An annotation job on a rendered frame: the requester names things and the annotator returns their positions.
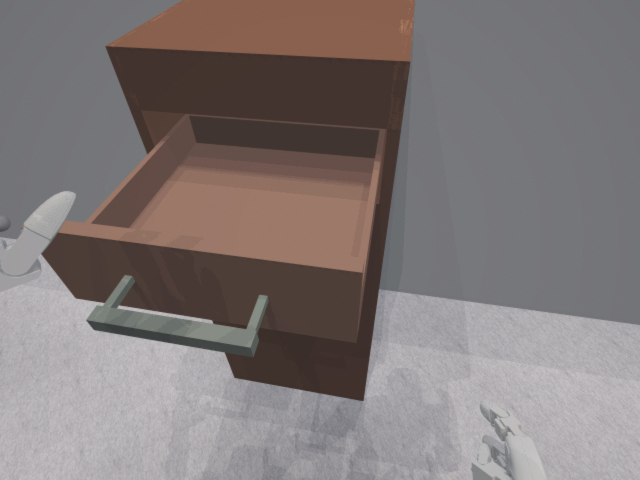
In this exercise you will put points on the drawer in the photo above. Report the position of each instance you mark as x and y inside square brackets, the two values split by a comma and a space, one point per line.
[225, 209]

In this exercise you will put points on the robot right hand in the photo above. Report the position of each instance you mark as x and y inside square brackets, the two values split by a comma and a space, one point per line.
[519, 459]

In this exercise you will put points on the robot left hand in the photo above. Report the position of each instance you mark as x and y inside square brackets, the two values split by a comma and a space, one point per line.
[19, 262]

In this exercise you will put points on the handle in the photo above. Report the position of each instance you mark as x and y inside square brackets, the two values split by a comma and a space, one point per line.
[108, 318]

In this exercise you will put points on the cabinet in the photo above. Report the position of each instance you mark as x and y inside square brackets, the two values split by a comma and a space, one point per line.
[333, 62]

